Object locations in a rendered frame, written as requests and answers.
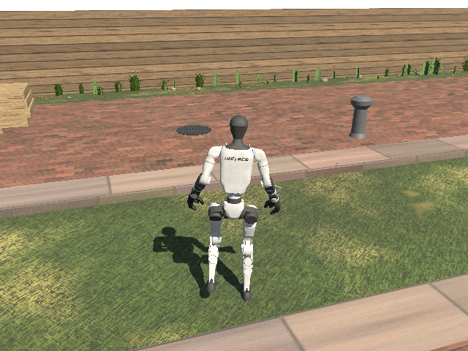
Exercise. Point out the robot right thigh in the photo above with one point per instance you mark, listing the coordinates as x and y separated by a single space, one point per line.
249 224

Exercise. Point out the robot left forearm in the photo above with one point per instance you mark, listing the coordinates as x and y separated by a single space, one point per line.
197 189

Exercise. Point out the left robot hand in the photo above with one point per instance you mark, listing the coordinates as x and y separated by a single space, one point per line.
191 200

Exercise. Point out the robot right shin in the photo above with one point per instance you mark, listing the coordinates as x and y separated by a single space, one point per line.
247 265

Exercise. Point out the right robot upper arm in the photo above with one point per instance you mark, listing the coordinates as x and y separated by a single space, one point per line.
262 164

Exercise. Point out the right robot hand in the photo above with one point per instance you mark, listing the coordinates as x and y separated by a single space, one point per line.
270 204

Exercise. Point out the robot right forearm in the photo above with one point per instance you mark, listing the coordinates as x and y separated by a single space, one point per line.
272 192

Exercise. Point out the left robot upper arm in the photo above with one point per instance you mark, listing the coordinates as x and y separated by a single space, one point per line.
208 165

